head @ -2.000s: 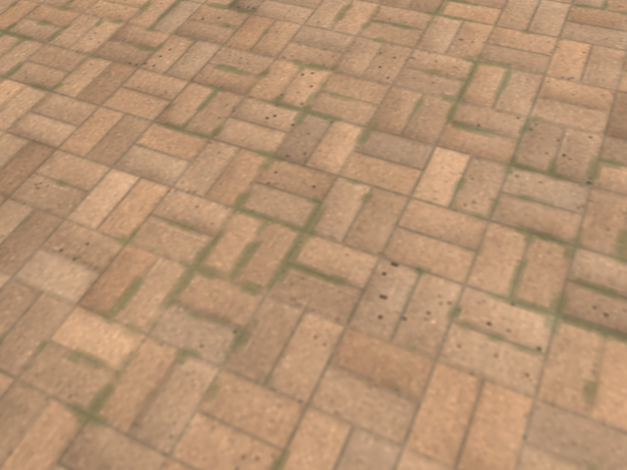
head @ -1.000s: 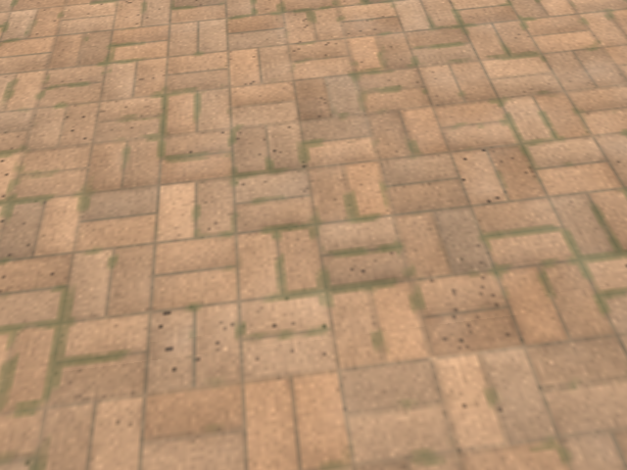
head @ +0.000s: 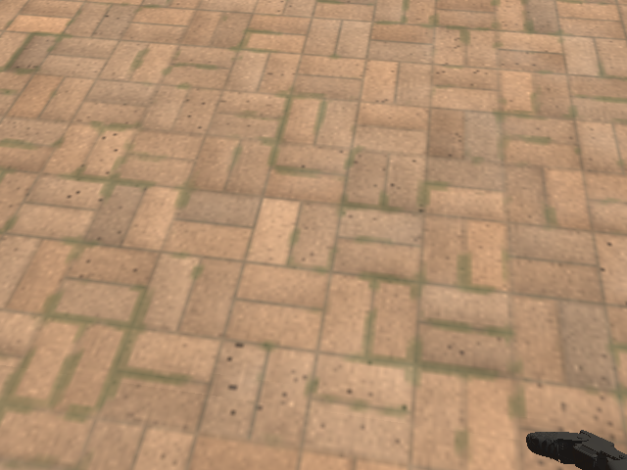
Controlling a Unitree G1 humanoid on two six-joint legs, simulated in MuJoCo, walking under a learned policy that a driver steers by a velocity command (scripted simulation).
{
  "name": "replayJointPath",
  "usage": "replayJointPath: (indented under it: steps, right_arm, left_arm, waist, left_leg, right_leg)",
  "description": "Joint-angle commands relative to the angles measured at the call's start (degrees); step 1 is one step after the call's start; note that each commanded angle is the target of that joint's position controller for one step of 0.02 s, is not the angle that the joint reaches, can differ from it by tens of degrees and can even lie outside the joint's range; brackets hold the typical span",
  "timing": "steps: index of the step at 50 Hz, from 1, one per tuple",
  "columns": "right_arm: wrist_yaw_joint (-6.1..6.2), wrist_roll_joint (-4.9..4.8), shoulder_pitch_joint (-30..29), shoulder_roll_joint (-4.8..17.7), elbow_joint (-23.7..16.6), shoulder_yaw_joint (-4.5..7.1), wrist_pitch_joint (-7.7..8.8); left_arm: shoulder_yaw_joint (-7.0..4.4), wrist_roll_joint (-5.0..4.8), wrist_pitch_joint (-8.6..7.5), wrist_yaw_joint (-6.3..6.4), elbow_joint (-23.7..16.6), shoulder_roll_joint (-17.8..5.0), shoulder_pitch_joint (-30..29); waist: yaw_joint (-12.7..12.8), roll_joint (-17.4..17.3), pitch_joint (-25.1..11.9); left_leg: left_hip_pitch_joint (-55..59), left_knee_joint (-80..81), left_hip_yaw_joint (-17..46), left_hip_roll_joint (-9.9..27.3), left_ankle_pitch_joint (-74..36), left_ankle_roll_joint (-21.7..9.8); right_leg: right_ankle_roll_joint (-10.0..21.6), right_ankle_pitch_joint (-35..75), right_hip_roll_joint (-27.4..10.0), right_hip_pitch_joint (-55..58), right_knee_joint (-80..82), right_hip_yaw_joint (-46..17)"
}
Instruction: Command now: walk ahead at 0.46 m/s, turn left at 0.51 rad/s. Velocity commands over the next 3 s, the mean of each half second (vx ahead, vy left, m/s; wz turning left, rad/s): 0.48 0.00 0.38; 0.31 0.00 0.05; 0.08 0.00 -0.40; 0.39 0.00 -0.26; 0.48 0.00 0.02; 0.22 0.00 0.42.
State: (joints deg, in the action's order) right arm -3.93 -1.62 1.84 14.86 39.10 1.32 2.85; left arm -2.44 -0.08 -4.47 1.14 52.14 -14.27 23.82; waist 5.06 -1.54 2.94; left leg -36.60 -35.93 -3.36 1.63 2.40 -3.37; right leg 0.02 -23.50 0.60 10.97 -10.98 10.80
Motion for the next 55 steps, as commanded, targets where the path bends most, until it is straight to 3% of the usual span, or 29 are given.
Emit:
replayJointPath:
  steps: [1,2,3,4,5,6,7,8,10,14,18,23,27,29,30,31,32,33,35,38,39,41,45,49,50,51,52,53,55]
  right_arm:
    - [-0.39,-0.21,2.9,7.5,-4.7,2.92,0.41]
    - [0.06,-0.31,11.2,10.1,-2.8,4.46,0.01]
    - [1.25,-0.2,20.2,12.9,-0.8,6.17,-0.8]
    - [2.39,0.01,21.1,17.8,-0.5,6.78,-1.16]
    - [2.41,0.64,21.4,15.8,-2.4,6.05,-0.38]
    - [2.36,1.08,19.2,12.6,-1.8,5.39,0.33]
    - [2.31,0.84,15.4,11.0,-2.0,4.93,0.92]
    - [2.15,0.96,11.4,9.8,-2.8,4.53,1.39]
    - [2.23,1.96,7.8,8.0,-4.3,4.02,1.69]
    - [2.89,1.27,11.0,8.5,-1.8,3.96,2.39]
    - [3.67,0.78,15.1,9.3,0.3,3.89,1.95]
    - [3.81,0.45,20.7,10.2,3.1,3.84,1.23]
    - [4.4,0.68,21.6,11.1,4.2,4.09,-0.12]
    - [4.39,1.1,19.2,10.1,3.4,3.39,-0.3]
    - [4.32,2.42,20.6,6.9,1.7,2.09,0.25]
    - [3.94,1.19,27.4,3.2,2.3,0.96,1.2]
    - [3.87,0.23,22.6,9.0,2.4,2.05,1.58]
    - [3.87,-0.22,16.9,10.6,0.9,2.65,1.72]
    - [4.08,1.47,13.5,9.3,0.1,2.75,1.42]
    - [4.43,1.81,17.2,4.6,1.2,1.86,-0.07]
    - [4.54,1.67,17.6,3.6,0.8,1.4,-0.31]
    - [4.42,2.03,15.7,3.6,1.0,1.09,-0.23]
    - [4.1,1.77,9.9,4.5,-0.1,1.51,-0.35]
    - [4.22,2.82,9.3,6.1,-0.4,2.63,-0.09]
    - [4.75,3.29,9.7,8.7,-0.6,3.32,0.13]
    - [5.55,3.72,9.9,12.0,-1.8,3.96,-0.15]
    - [5.97,3.34,10.7,10.6,-1.3,3.93,-1.21]
    - [5.98,2.65,12.0,7.7,-1.2,3.33,-1.82]
    - [6.19,2.56,12.9,10.1,-0.7,4.01,-2.27]
  left_arm:
    - [-3.05,-0.08,0.65,1.03,-3.6,-12.8,-1.9]
    - [-3.19,-0.09,1.15,1.25,-4.2,-13.3,-2.9]
    - [-2.97,-0.06,0.96,1.42,-5.2,-13.1,-3.6]
    - [-0.43,2.06,-0.27,0.17,-7.8,-3.9,2.5]
    - [-0.23,-0.01,-2.8,-0.97,-9.3,-6.4,0.4]
    - [-1.47,-2.35,-4.1,-1.41,-11.6,-10.6,-7.4]
    - [-1.19,-2.5,-4.74,-1.22,-13.0,-10.3,-9.6]
    - [-1.28,-1.23,-4.7,-0.62,-12.4,-9.7,-9.5]
    - [-1.9,0.07,-3.12,-0.43,-11.7,-10.1,-6.0]
    - [-1.17,1.36,-1.1,-0.03,-13.5,-7.2,-9.0]
    - [-0.29,0.9,-1.82,-0.39,-15.6,-5.3,-17.7]
    - [-0.23,-0.19,-2.83,-2.09,-18.4,-6.1,-26.1]
    - [-0.93,-0.27,-3.36,-3.03,-19.0,-7.7,-24.0]
    - [-2.78,0.03,-3.55,-2.5,-15.9,-11.4,-10.5]
    - [-3.91,0.89,-3.35,-2.08,-14.8,-16.0,-0.4]
    - [-4.36,0.14,-2.64,-2.6,-12.3,-16.3,3.2]
    - [-2.9,-0.62,-2.27,-2.5,-12.8,-10.8,2.4]
    - [-2.2,-0.22,-1.84,-2.16,-13.6,-9.3,-3.0]
    - [-1.33,0.47,-1.56,-2.45,-14.2,-7.5,-9.1]
    - [-0.59,0.99,-2.07,-2.61,-13.0,-5.9,-11.8]
    - [-1.04,1.04,-2.1,-2.48,-12.5,-7.6,-13.3]
    - [-1.56,0.53,-1.19,-1.98,-11.7,-9.0,-14.0]
    - [-1.76,-0.18,0.37,-1.37,-9.0,-9.9,-10.4]
    - [-1.27,-1.1,1.13,-1.33,-7.6,-8.9,-11.6]
    - [-0.85,-0.52,0.97,-1.38,-7.2,-7.5,-9.5]
    - [-0.32,0.95,0.49,-1.56,-7.5,-5.8,-6.0]
    - [0.3,0.36,0.83,-1.08,-7.1,-3.9,-2.8]
    - [-0.26,-0.23,1.69,-0.7,-7.9,-6.5,-6.3]
    - [-2.18,-1.05,4.02,-0.02,-8.8,-10.3,-9.2]
  waist:
    - [-7.6,8.9,-3.3]
    - [-12.0,8.4,-8.2]
    - [-16.9,5.5,-12.0]
    - [-10.0,-11.8,-17.4]
    - [-11.5,-8.5,-27.7]
    - [-13.1,-3.5,-17.6]
    - [-10.1,0.8,-9.9]
    - [-7.0,4.2,-6.0]
    - [-3.1,1.8,-4.7]
    - [-3.8,0.2,-2.6]
    - [-8.1,-0.8,-2.0]
    - [-11.7,-1.9,-0.3]
    - [-9.1,-4.0,-2.0]
    - [-1.5,-3.6,-11.6]
    - [1.3,4.0,-21.4]
    - [-0.9,18.7,-27.1]
    - [1.3,11.5,-21.0]
    - [0.6,7.5,-12.4]
    - [-3.1,1.9,-5.7]
    - [-6.6,5.3,-6.3]
    - [-7.8,8.3,-5.9]
    - [-6.8,8.5,-7.1]
    - [-4.4,6.8,-8.6]
    - [-6.5,5.9,-6.9]
    - [-6.0,2.8,-7.4]
    - [-3.8,-3.5,-10.8]
    - [-3.8,-10.8,-14.9]
    - [-6.5,-10.6,-14.6]
    - [-8.0,-8.3,-12.6]
  left_leg:
    - [11.4,-0.6,-4.0,-5.2,4.3,-4.2]
    - [22.8,0.8,-3.6,-6.8,3.4,-6.1]
    - [38.9,3.0,2.4,-4.9,3.8,-8.2]
    - [59.1,4.1,30.1,10.6,8.0,-16.5]
    - [63.8,16.5,55.2,18.5,23.4,-23.7]
    - [56.7,20.7,48.1,16.2,24.5,-19.3]
    - [46.3,21.7,40.0,13.7,20.1,-17.0]
    - [37.3,22.2,34.2,11.1,12.3,-15.3]
    - [27.4,23.9,27.0,7.8,2.6,-14.5]
    - [19.8,25.8,17.8,5.5,-7.9,-14.0]
    - [21.2,24.9,13.1,2.5,-4.2,-9.8]
    - [31.5,21.4,17.3,7.0,-2.5,-9.6]
    - [39.9,15.1,19.9,10.1,-16.6,-8.0]
    - [34.9,0.1,15.5,5.6,-29.3,-5.2]
    - [20.9,-17.6,12.7,0.6,-13.5,-2.6]
    - [1.2,-34.1,10.2,-7.5,28.7,0.9]
    - [-5.2,-39.1,13.8,-4.9,30.4,1.0]
    - [-6.8,-39.5,11.7,-2.5,25.8,1.7]
    - [-2.5,-33.8,8.8,1.0,21.8,3.4]
    - [7.0,-24.2,7.1,2.3,17.7,5.4]
    - [8.6,-18.7,6.7,2.4,16.8,6.3]
    - [12.0,-10.2,4.8,1.2,10.1,6.7]
    - [14.8,-1.3,5.2,0.1,0.3,5.5]
    - [22.5,10.2,5.2,-0.9,-4.7,2.2]
    - [27.7,12.3,8.5,2.9,-18.8,0.7]
    - [36.2,8.3,14.0,10.9,-36.3,-2.9]
    - [39.9,8.3,19.6,17.0,-35.3,-9.9]
    - [39.1,11.0,23.2,18.5,-30.0,-12.5]
    - [36.9,14.6,23.9,20.1,-19.7,-13.4]
  right_leg:
    - [5.2,72.7,-15.5,-3.6,-14.3,-0.5]
    - [4.3,73.3,-14.9,-7.3,-24.9,-0.1]
    - [2.5,61.6,-12.6,-19.0,-39.7,-0.3]
    - [-0.7,-1.2,-2.1,-43.0,-62.7,-2.4]
    - [-0.4,-11.1,2.8,-51.8,-74.0,-16.8]
    - [0.8,-4.7,-0.7,-57.3,-73.1,-18.8]
    - [1.5,1.2,-3.3,-56.4,-67.5,-17.9]
    - [1.2,3.8,-5.3,-52.8,-62.8,-17.3]
    - [0.0,6.6,-7.8,-45.6,-58.5,-17.5]
    - [-3.5,14.0,-8.7,-45.3,-48.0,-14.2]
    - [-3.3,30.5,-6.7,-43.7,-30.0,-12.9]
    - [-1.4,30.3,-4.5,-46.8,-20.0,-12.8]
    - [2.2,19.1,-2.0,-43.7,-16.2,-11.6]
    - [6.6,23.4,-2.6,-21.7,-15.1,-11.6]
    - [12.4,26.8,-14.3,-1.4,-18.6,-25.1]
    - [19.8,14.2,-24.1,13.9,-12.5,-48.9]
    - [17.5,10.9,-22.9,10.5,-9.1,-49.4]
    - [15.5,21.4,-21.4,2.1,-8.7,-40.2]
    - [14.1,45.3,-16.7,-11.3,-8.0,-28.5]
    - [13.6,56.2,-12.5,-20.6,-4.4,-20.5]
    - [14.6,60.0,-13.0,-22.8,-4.7,-18.6]
    - [13.1,60.0,-10.4,-23.3,-5.0,-14.2]
    - [11.5,50.2,-11.2,-20.4,-6.0,-14.5]
    - [8.4,34.8,-9.8,-22.3,-11.6,-17.7]
    - [5.7,28.2,-6.9,-24.2,-14.8,-17.5]
    - [2.9,12.2,-2.6,-29.9,-20.1,-15.6]
    - [0.3,-2.2,-0.1,-34.3,-26.4,-12.7]
    - [-1.4,-9.6,0.2,-36.9,-33.0,-12.8]
    - [-3.1,-15.4,-0.3,-43.9,-52.0,-13.6]
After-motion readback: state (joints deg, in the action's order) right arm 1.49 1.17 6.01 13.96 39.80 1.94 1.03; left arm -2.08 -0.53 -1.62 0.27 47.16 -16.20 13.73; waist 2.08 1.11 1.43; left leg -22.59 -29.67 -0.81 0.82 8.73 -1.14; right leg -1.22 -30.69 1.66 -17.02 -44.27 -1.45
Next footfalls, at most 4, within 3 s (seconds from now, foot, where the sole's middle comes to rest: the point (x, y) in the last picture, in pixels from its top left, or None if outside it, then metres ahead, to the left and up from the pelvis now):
0.06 left None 0.22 0.09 -0.76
0.58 right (391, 426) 0.54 -0.07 -0.76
1.00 left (276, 375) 0.63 0.19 -0.76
1.38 right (394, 404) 0.59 -0.07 -0.76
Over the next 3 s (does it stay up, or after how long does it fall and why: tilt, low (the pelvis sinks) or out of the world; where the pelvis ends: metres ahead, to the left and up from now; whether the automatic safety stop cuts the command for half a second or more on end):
stays up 1.18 -0.01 0.01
